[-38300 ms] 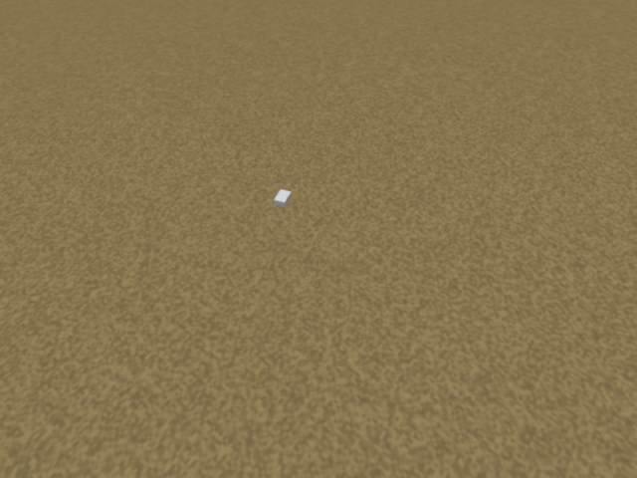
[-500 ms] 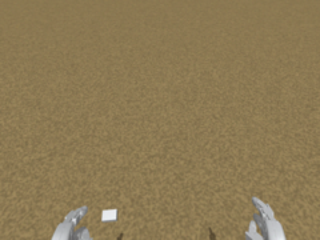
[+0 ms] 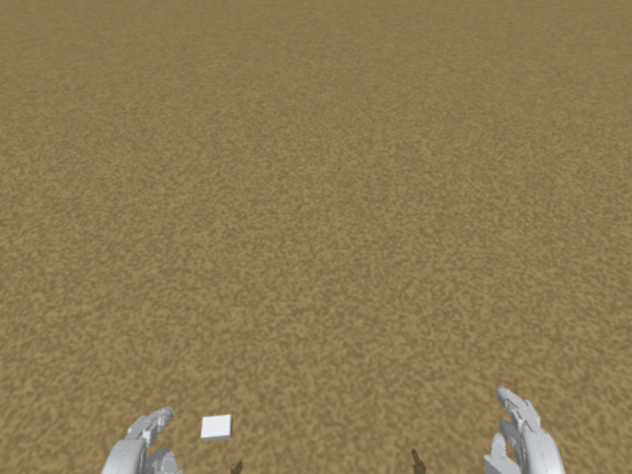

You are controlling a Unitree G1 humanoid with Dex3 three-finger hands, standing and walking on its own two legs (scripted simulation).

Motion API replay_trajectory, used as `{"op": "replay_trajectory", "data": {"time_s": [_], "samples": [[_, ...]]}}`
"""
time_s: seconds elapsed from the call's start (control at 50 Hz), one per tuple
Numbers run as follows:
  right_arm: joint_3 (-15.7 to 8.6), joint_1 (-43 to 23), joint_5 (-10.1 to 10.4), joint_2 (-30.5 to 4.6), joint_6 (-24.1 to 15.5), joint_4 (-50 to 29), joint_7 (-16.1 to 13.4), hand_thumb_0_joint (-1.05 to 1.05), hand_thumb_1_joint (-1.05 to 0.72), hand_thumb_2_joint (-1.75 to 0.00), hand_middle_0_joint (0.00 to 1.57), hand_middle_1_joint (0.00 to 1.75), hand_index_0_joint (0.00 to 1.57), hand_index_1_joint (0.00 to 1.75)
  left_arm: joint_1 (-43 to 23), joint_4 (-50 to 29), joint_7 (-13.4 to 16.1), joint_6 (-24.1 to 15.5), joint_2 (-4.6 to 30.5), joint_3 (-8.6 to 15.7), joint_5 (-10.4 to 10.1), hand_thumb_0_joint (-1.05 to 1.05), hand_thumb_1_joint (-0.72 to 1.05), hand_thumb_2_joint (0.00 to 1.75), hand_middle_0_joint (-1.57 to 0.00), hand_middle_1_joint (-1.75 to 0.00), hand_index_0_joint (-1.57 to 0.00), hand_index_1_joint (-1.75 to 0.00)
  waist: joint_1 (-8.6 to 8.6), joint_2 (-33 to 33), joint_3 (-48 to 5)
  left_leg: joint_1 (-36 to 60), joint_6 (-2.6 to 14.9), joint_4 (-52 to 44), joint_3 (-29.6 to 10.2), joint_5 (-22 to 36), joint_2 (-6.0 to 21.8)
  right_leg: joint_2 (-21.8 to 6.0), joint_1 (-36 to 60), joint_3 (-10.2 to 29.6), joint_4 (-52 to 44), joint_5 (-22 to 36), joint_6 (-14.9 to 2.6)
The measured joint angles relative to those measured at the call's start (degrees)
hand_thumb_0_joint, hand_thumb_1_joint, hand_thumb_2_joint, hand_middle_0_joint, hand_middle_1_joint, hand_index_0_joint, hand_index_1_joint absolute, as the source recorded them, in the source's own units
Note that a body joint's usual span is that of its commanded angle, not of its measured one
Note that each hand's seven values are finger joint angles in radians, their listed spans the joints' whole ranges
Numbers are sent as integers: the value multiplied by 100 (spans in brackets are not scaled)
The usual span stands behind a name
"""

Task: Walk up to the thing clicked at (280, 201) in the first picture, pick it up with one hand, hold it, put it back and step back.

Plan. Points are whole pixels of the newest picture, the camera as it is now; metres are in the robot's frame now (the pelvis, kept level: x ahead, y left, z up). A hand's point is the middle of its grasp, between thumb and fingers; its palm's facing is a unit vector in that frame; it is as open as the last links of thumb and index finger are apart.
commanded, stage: stand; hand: left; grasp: from above
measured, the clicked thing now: (217, 427) +0.41 +0.30 -0.70
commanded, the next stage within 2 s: none
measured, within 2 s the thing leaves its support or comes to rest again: neither
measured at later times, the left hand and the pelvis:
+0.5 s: hand out of the picture +0.07 +0.24 -0.11, palm faces +0.04 -0.94 -0.33, open 7.4 cm; pelvis +0.00 +0.00 +0.05, yaw +0 degrees
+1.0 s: hand out of the picture +0.04 +0.24 -0.10, palm faces +0.04 -0.94 -0.35, open 7.4 cm; pelvis -0.01 +0.00 +0.07, yaw +0 degrees
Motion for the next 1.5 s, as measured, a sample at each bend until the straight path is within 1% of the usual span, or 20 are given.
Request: {"op": "replay_trajectory", "data": {"time_s": [0.08,0.1,0.12,0.14,0.16,0.2,0.24,0.3,0.38,0.48,0.58,0.72,0.92,1.2,1.5], "samples": [[8,6,9,2,0,-19,3,1,-90,-89,20,30,21,30,18,-31,-3,4,2,4,-15,2,90,90,-20,-30,-20,-30,-2,2,15,-26,-5,-2,-5,13,1,2,-29,-3,6,7,-6],[-44,-74,-151,2,33,96,53,1,-90,-89,20,30,21,30,-135,237,23,-295,37,-59,106,2,90,90,-20,-30,-20,-30,38,-31,194,117,3,-39,16,29,-11,-11,97,15,-3,10,-9],[-79,-209,-314,-34,170,323,166,1,-90,-89,20,30,20,30,-420,755,51,-730,92,-129,249,2,90,90,-20,-30,-20,-30,120,-95,411,324,19,-133,60,73,-37,-39,268,54,-37,26,-17],[-77,-339,-440,-98,380,568,308,1,-90,-89,20,30,20,30,-707,1326,65,-1103,140,-165,362,1,90,90,-20,-30,-20,-30,198,-163,554,492,33,-255,106,134,-71,-75,397,94,-90,51,-30],[-70,-453,-515,-167,580,792,452,1,-90,-89,20,30,20,30,-960,1861,72,-1393,186,-180,451,1,90,90,-20,-30,-20,-30,256,-219,669,641,43,-381,140,197,-104,-109,514,124,-154,83,-38],[-113,-606,-502,-269,848,1160,693,1,-90,-89,21,30,21,30,-1307,2731,62,-1777,273,-164,556,1,90,90,-20,-30,-20,-30,318,-310,858,919,56,-624,196,311,-168,-175,737,173,-289,143,-20],[-210,-640,-427,-333,989,1399,845,1,-90,-89,21,30,21,30,-1480,3385,52,-1987,334,-101,571,1,90,90,-20,-30,-20,-30,343,-364,969,1145,70,-838,236,399,-209,-219,929,206,-439,201,8],[-347,-601,-375,-405,1090,1675,947,1,-90,-89,21,30,21,30,-1567,4190,72,-2195,392,-4,561,1,90,90,-20,-30,-20,-30,346,-376,1064,1441,90,-1118,262,498,-220,-232,1216,223,-715,307,39],[-437,-534,-353,-458,1198,2017,952,1,-90,-89,20,30,21,30,-1568,5065,95,-2372,406,83,550,1,90,90,-20,-30,-20,-30,329,-321,1143,1800,102,-1485,243,631,-201,-214,1616,189,-1161,482,60],[-432,-513,-302,-432,1295,2389,909,1,-90,-89,20,30,20,30,-1544,5858,107,-2497,377,93,507,1,91,90,-20,-30,-20,-30,326,-281,1240,2238,106,-2014,229,863,-207,-219,2080,156,-1728,728,68],[-386,-565,-257,-383,1349,2712,892,1,-90,-89,20,30,20,30,-1554,6437,107,-2551,323,54,474,1,90,90,-20,-30,-20,-30,334,-236,1294,2632,107,-2551,230,1119,-213,-225,2485,140,-2285,993,77],[-342,-675,-200,-358,1357,3025,890,1,-90,-89,20,30,20,30,-1687,6957,99,-2592,303,16,454,1,90,90,-20,-30,-20,-30,346,-192,1330,3047,100,-3129,235,1422,-229,-241,2885,130,-2828,1275,85],[-333,-806,-183,-437,1368,3264,915,1,-90,-89,20,30,21,30,-1920,7265,71,-2643,395,23,458,1,90,90,-20,-30,-20,-30,322,-176,1294,3278,66,-3559,218,1696,-216,-227,3088,106,-3187,1507,57],[-305,-791,-172,-578,1365,3432,953,1,-90,-89,20,30,20,30,-2040,7419,16,-2683,453,23,429,1,90,90,-20,-30,-20,-30,277,-162,1303,3318,-5,-3748,198,1830,-129,-139,3125,85,-3375,1642,-12],[-236,-821,-157,-599,1352,3456,979,1,-90,-89,20,30,20,30,-2120,7451,-33,-2694,472,9,400,1,90,90,-20,-30,-20,-30,244,-165,1317,3281,-47,-3780,201,1832,-68,-78,3083,88,-3417,1657,-56]]}}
